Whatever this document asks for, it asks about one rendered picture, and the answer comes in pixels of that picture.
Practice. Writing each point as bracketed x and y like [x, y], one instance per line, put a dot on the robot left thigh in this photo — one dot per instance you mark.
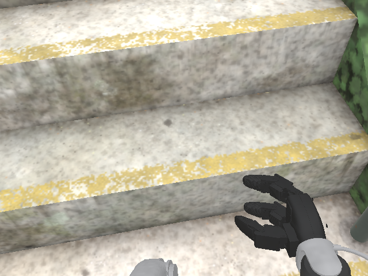
[155, 267]

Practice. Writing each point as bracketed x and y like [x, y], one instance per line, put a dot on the right robot forearm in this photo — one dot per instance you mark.
[316, 257]

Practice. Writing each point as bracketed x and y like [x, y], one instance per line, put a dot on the robot right hand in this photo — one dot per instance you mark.
[292, 225]

